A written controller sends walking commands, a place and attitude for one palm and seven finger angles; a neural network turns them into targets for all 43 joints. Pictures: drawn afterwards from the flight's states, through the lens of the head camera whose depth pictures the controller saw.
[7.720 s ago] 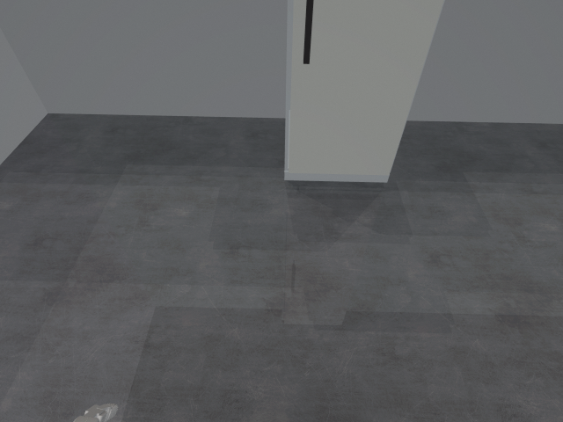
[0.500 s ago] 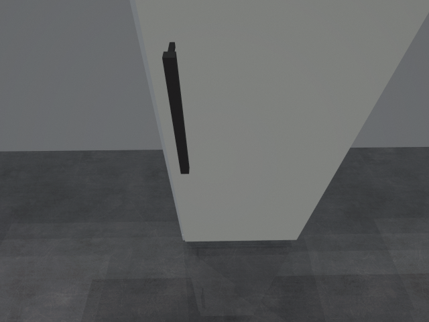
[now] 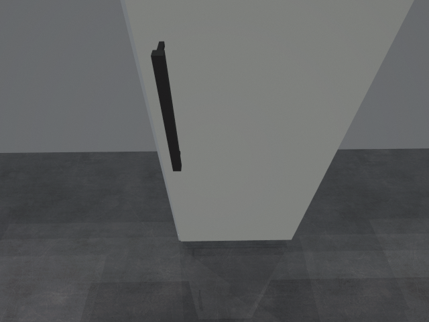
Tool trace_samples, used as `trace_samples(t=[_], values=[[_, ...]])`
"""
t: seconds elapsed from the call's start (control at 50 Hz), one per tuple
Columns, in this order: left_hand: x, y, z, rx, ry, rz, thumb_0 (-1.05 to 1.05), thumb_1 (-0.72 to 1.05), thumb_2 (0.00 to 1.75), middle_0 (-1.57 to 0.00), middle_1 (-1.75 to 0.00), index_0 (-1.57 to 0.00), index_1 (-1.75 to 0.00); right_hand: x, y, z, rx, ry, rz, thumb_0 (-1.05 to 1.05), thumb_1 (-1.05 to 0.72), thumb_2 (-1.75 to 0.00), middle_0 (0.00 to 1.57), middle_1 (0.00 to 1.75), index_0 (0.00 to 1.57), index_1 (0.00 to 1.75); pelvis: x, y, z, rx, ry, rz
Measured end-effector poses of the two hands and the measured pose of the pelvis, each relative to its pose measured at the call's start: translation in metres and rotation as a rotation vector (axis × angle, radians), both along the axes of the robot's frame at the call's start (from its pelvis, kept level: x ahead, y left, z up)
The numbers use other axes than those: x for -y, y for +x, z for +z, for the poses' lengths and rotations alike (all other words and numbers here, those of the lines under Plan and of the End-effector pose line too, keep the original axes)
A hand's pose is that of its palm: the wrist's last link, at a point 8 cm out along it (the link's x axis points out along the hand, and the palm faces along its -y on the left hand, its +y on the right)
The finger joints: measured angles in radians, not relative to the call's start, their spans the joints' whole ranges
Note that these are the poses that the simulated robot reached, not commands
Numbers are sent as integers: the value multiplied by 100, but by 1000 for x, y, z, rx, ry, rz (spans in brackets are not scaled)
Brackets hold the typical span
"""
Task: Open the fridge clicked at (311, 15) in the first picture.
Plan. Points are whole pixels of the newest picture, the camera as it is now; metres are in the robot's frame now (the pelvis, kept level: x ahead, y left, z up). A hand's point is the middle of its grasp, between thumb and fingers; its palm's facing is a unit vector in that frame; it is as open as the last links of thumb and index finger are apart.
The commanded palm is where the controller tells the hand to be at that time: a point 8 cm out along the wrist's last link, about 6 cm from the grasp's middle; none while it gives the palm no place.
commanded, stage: look again from close up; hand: left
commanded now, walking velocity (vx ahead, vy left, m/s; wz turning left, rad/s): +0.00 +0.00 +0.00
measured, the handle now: (170, 116) +0.53 +0.14 +0.09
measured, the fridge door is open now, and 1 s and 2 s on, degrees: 0 0 0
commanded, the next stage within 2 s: raise the hand to about handle height in 0.50 s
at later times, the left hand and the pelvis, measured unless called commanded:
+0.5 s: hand out of the picture +0.02 +0.17 -0.17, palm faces +0.02 -0.98 -0.20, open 7.4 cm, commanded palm none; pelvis +0.02 -0.01 +0.00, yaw +0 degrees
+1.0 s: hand (121, 307) +0.16 +0.18 -0.05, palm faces +0.08 -1.00 +0.01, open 8.5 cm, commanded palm +0.14 +0.25 -0.03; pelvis -0.02 -0.02 -0.06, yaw +2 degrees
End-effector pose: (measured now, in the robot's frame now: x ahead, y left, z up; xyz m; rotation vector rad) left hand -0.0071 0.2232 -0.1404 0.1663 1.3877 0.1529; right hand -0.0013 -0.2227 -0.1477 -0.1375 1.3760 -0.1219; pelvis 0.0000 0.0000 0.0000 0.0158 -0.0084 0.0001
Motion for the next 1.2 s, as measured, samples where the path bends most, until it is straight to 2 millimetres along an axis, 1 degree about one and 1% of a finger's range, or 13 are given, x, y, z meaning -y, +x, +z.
trace_samples(t=[0.26,0.62,0.66,0.74,0.78,0.84,0.88,0.92,1.0,1.04,1.08,1.12,1.2], values=[[12,7,-5,-6,-25,15,1,90,90,-20,-30,-20,-30,9,21,5,11,-24,8,0,-91,-89,20,30,20,30,8,10,1,-5,-4,5],[-5,28,1,9,21,9,1,90,90,-20,-30,-20,-30,13,53,6,46,-33,21,0,-91,-89,20,30,20,30,6,22,2,-17,-9,1],[-9,59,20,192,31,77,1,90,90,-20,-31,-20,-30,15,64,11,144,-54,21,0,-91,-89,20,30,20,30,3,21,1,-18,-8,1],[-11,143,95,730,87,91,2,88,89,-21,-32,-20,-32,18,100,21,402,-76,15,1,-90,-89,20,30,20,30,-1,19,-3,-29,4,29],[-8,178,131,971,73,65,2,85,88,-21,-34,-20,-33,20,120,27,512,-81,19,1,-90,-89,20,30,20,30,-1,14,-7,-51,3,37],[-4,204,157,1241,12,3,1,80,86,-21,-37,-21,-37,23,148,37,642,-82,30,1,-90,-89,20,30,20,30,3,6,-17,-103,6,28],[0,202,156,1349,-50,-52,1,76,84,-21,-40,-21,-39,27,164,43,706,-84,60,1,-90,-89,20,30,20,30,7,-1,-27,-139,8,20],[1,188,139,1374,-101,-104,0,72,82,-21,-42,-21,-42,30,178,46,754,-92,99,1,-90,-89,20,30,20,30,11,-8,-38,-164,8,20],[-12,141,93,1240,-128,-62,1,63,79,-22,-48,-22,-47,35,198,47,813,-126,170,1,-90,-89,20,30,20,30,16,-18,-58,-194,-5,34],[-24,119,84,1207,-87,-8,1,58,77,-23,-51,-23,-50,34,203,44,829,-139,199,1,-90,-89,20,30,20,30,16,-22,-65,-204,-18,44],[-34,107,89,1245,-23,23,1,54,75,-23,-54,-23,-53,30,204,38,836,-145,223,1,-90,-89,20,30,20,30,16,-25,-72,-206,-35,54],[-39,107,105,1344,24,11,2,49,73,-23,-57,-23,-56,23,201,29,833,-139,243,1,-90,-89,20,30,20,30,15,-29,-77,-206,-50,63],[-33,135,135,1522,-12,-124,2,40,69,-23,-63,-23,-62,7,182,9,802,-98,238,1,-90,-89,20,30,20,30,13,-37,-84,-199,-71,69]])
